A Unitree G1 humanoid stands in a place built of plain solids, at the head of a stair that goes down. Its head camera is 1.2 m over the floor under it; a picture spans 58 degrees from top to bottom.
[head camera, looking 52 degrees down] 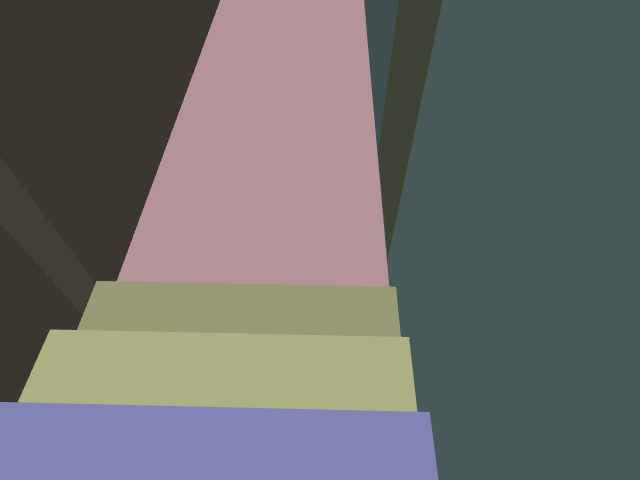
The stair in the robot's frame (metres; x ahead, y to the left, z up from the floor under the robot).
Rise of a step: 0.15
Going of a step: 0.29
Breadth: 1.23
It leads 1 degrees to the right of straight ahead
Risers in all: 3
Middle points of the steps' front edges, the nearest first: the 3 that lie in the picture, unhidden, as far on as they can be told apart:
0.37 0.32 0.00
0.66 0.31 -0.15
0.95 0.30 -0.30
